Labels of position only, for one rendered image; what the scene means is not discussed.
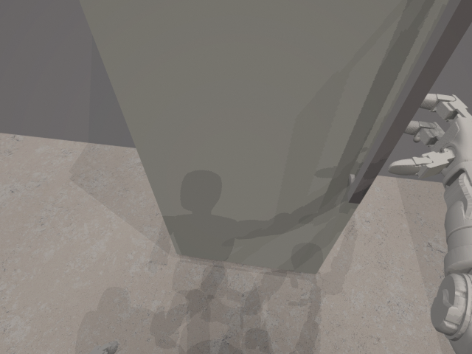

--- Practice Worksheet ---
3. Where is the fridge door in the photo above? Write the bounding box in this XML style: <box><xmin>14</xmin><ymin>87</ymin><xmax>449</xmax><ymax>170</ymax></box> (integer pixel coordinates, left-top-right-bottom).
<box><xmin>79</xmin><ymin>0</ymin><xmax>449</xmax><ymax>274</ymax></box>

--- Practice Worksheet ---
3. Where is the handle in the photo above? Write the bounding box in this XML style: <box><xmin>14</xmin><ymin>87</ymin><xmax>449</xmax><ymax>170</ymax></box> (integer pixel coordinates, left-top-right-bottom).
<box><xmin>347</xmin><ymin>0</ymin><xmax>472</xmax><ymax>204</ymax></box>

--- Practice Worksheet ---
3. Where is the robot right upper arm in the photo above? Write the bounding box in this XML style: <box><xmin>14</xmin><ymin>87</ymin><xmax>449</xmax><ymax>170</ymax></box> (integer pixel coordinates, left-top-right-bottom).
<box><xmin>431</xmin><ymin>273</ymin><xmax>472</xmax><ymax>354</ymax></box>

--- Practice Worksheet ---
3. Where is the right robot forearm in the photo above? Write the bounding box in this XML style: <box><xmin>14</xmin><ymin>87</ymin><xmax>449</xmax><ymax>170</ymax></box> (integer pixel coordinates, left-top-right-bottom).
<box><xmin>442</xmin><ymin>161</ymin><xmax>472</xmax><ymax>277</ymax></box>

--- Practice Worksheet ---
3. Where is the robot right hand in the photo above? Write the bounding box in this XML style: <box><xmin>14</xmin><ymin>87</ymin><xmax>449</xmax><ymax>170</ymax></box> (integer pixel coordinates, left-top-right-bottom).
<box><xmin>388</xmin><ymin>94</ymin><xmax>472</xmax><ymax>179</ymax></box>

